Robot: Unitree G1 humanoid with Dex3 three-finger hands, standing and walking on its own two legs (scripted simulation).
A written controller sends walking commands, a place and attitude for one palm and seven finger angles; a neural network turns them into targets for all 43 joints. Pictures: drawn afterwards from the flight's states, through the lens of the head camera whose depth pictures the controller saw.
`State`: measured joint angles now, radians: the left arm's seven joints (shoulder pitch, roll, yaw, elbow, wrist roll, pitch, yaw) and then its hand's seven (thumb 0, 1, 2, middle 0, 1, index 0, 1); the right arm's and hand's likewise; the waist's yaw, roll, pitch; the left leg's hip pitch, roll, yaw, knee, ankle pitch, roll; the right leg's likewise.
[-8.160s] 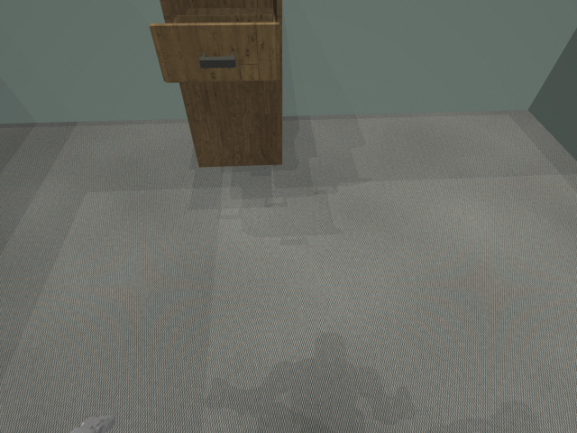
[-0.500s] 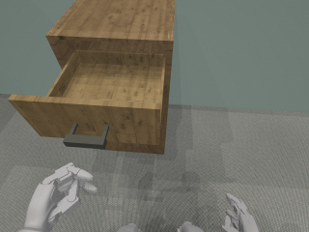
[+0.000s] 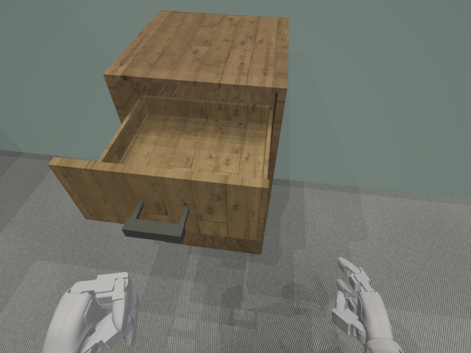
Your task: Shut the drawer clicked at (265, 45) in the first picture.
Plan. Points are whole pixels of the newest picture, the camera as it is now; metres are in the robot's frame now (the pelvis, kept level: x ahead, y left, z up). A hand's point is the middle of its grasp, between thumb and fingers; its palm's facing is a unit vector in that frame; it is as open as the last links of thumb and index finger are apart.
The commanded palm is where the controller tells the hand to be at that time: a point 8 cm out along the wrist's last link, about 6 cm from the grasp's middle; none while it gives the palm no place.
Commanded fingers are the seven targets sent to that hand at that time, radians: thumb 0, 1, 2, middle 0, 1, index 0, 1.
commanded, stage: raise the hand and make a fist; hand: left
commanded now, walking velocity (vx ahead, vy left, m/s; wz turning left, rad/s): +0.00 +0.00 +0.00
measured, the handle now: (158, 220) +0.35 +0.19 +0.01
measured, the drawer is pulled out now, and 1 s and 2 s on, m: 0.29 0.29 0.29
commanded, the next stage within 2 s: bring the fist close to the handle in 0.58 s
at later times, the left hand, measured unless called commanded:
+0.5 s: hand (122, 318) +0.15 +0.16 +0.11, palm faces +0.00 -1.00 -0.09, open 3.3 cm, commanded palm +0.10 +0.21 +0.12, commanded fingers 0.00 0.90 0.90 -1.40 -1.60 -1.40 -1.60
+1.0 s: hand (133, 309) +0.17 +0.16 +0.08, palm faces +0.00 -1.00 -0.07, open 3.3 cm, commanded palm +0.13 +0.21 +0.08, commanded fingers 0.00 0.90 0.90 -1.40 -1.60 -1.40 -1.60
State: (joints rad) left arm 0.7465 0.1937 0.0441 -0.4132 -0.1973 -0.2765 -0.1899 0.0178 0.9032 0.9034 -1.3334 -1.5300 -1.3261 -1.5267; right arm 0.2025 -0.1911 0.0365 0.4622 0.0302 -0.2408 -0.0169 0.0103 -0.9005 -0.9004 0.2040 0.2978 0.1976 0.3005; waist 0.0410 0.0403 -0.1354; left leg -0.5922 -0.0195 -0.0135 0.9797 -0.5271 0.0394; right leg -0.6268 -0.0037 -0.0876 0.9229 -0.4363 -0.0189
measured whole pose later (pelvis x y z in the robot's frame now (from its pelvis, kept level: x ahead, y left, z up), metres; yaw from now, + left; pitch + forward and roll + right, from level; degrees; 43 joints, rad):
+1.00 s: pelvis -0.01 -0.02 +0.01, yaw +0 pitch +7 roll -1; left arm 0.60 0.21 0.13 -0.23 -0.25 -0.30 -0.25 0.02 0.90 0.90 -1.40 -1.60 -1.40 -1.60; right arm 0.23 -0.23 0.03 0.56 0.03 -0.31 -0.04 0.01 -0.90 -0.90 0.20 0.30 0.20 0.30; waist 0.02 0.04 -0.10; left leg -0.56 -0.01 -0.03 0.92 -0.49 0.01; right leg -0.59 0.01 -0.10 0.87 -0.41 -0.04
